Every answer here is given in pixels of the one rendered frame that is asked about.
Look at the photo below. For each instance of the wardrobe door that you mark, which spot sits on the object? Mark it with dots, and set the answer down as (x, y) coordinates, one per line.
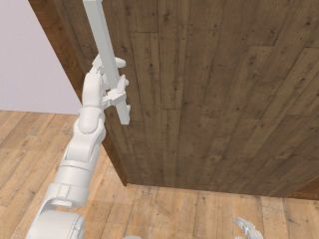
(224, 94)
(311, 187)

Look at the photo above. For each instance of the robot right hand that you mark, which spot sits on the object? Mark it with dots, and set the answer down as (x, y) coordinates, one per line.
(248, 228)

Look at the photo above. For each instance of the robot left upper arm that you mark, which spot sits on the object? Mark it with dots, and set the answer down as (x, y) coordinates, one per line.
(56, 224)

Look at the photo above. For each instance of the handle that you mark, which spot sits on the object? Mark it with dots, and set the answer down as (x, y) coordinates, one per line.
(97, 20)

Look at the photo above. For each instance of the left robot forearm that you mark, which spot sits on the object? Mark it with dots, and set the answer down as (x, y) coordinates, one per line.
(71, 184)

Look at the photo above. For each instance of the robot left hand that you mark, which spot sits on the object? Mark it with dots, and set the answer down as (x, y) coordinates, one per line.
(96, 84)

